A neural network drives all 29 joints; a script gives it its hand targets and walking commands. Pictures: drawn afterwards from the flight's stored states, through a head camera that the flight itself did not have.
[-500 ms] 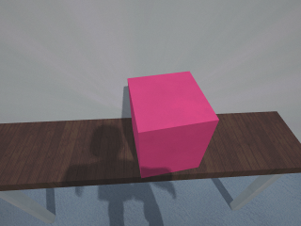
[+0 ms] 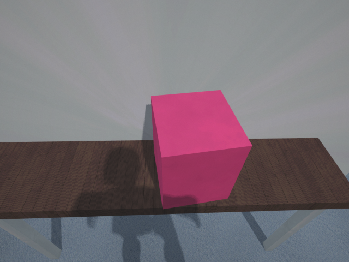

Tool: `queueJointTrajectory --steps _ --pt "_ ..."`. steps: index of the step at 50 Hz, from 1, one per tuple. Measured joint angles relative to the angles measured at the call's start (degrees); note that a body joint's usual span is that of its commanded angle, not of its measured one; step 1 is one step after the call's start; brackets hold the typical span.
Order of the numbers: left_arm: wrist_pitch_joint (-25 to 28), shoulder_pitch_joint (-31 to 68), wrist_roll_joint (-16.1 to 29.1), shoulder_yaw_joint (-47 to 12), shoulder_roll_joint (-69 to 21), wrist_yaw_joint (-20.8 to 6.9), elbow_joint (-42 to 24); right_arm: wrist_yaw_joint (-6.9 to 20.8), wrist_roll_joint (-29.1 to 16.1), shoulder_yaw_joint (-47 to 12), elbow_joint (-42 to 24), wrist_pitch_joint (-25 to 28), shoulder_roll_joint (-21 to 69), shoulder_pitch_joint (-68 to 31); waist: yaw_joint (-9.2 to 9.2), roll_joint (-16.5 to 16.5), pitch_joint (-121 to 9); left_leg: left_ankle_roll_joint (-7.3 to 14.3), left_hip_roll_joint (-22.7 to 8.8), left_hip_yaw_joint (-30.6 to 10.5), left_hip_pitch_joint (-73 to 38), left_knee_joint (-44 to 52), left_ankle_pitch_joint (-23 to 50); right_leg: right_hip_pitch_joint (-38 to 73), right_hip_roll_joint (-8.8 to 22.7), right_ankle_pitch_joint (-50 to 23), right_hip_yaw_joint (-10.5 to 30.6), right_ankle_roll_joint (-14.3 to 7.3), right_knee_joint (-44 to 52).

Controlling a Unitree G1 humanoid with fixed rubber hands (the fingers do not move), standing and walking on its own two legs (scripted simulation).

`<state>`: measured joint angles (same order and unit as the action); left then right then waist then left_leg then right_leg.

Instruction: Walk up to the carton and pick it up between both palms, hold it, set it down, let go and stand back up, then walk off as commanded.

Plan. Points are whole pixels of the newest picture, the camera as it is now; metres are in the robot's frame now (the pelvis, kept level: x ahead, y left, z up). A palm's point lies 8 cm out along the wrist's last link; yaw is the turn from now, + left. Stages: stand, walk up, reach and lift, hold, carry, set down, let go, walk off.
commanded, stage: walk up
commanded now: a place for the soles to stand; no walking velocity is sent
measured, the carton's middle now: (191, 150) +0.43 -0.03 +0.00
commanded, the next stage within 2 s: reach and lift in 1.00 s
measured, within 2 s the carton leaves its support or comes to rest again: neither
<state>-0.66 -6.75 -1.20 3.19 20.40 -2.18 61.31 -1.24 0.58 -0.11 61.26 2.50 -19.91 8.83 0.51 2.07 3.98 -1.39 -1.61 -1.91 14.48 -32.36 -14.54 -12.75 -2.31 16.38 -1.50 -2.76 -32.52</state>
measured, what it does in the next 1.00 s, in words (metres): stands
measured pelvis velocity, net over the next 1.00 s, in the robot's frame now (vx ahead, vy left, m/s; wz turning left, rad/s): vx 0.03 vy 0.00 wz -0.02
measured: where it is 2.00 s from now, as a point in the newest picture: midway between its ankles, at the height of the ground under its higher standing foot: outside the picture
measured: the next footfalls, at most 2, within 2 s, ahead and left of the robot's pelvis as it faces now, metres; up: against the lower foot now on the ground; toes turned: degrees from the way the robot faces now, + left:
none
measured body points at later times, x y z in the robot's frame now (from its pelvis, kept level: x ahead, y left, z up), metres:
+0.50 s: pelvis +0.02 +0.00 +0.01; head +0.04 +0.02 +0.46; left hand +0.11 +0.30 -0.13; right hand +0.09 -0.31 -0.11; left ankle +0.04 +0.14 -0.73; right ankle +0.02 -0.09 -0.73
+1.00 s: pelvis +0.03 +0.00 +0.01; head +0.03 +0.01 +0.46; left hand +0.11 +0.29 -0.13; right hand +0.10 -0.31 -0.11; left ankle +0.04 +0.14 -0.73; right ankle +0.02 -0.09 -0.73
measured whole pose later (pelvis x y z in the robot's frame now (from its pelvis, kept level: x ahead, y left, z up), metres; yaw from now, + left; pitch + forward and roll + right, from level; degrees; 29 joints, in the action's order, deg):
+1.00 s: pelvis +0.03 +0.00 +0.01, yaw -1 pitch -3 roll +0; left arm -1.3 -5.7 -1.0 3.7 19.8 -2.0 62.2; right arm -1.8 0.4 -0.2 62.5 1.8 -19.4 7.2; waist 0.6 1.6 3.8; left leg -2.4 -2.6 -1.1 9.3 -25.3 -13.1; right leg -7.7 -3.2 14.5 -0.6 -3.1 -25.0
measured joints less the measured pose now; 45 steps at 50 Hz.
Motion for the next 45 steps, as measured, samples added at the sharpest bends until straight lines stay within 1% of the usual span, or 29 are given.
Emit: queueJointTrajectory --steps 7,16,36,45 --pt "-0.15 0.37 0.23 0.30 0.37 -0.01 0.14 -0.22 -0.24 -0.05 0.20 0.29 0.10 0.07 0.16 -0.04 0.57 -0.42 -0.24 0.35 -1.11 2.21 0.90 1.00 -0.19 -1.00 0.38 0.11 2.27" --pt "-0.34 0.76 -0.12 0.32 0.18 -0.03 0.25 -0.26 -0.14 0.21 0.45 0.15 -0.19 -0.35 -0.42 -0.21 0.56 -0.20 -0.18 0.53 -1.63 3.49 0.93 1.64 -0.12 -1.24 0.56 0.26 3.88" --pt "-0.70 1.49 0.56 0.22 -0.27 0.28 0.62 -0.62 -0.35 -0.04 0.35 -0.35 0.90 -2.08 -0.10 0.15 0.45 -0.73 -0.71 1.12 -4.99 5.81 0.70 4.64 -0.61 -1.16 1.17 -0.08 5.96" --pt "-0.62 1.32 0.28 0.18 -0.65 0.16 0.68 -0.62 -0.12 -0.19 1.01 -0.44 0.48 -2.01 0.01 -0.43 -0.30 -0.87 -0.86 0.82 -4.89 6.40 1.09 4.76 -0.77 -1.58 0.88 -0.25 6.83"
